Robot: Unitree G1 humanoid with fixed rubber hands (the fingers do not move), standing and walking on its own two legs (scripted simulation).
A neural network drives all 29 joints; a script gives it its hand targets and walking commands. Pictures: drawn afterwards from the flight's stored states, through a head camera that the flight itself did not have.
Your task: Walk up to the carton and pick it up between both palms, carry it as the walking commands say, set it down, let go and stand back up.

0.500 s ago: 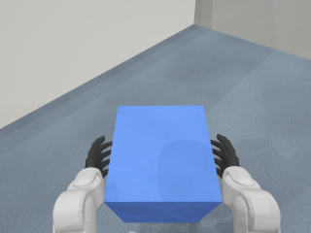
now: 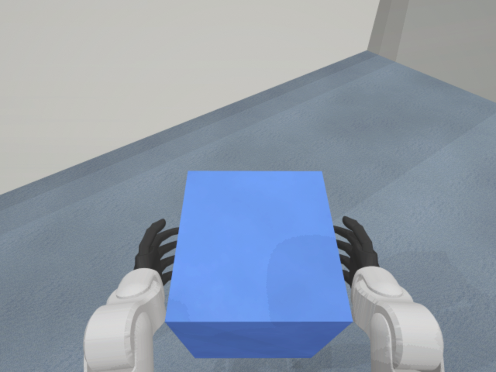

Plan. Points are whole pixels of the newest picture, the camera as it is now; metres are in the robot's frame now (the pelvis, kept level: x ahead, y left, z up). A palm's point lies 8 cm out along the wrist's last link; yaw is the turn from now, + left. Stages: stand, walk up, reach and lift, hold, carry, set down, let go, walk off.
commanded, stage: carry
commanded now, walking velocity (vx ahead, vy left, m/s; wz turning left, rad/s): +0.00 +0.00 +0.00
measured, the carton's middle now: (254, 271) +0.28 +0.02 +0.03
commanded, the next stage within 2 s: hold in 0.92 s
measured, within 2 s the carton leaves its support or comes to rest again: neither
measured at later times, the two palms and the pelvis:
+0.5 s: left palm (104, 312) +0.19 +0.20 +0.10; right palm (336, 302) +0.21 -0.09 +0.10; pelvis -0.04 +0.04 +0.00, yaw +2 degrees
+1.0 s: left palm (129, 304) +0.22 +0.19 +0.05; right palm (333, 298) +0.23 -0.10 +0.05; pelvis -0.03 +0.03 +0.00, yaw +2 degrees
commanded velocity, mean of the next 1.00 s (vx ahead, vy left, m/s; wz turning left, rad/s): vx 0.00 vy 0.00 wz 0.00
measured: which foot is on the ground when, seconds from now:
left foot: down 0.00-0.00, up 0.02-0.22, down 0.24-1.00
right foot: down 0.00-1.00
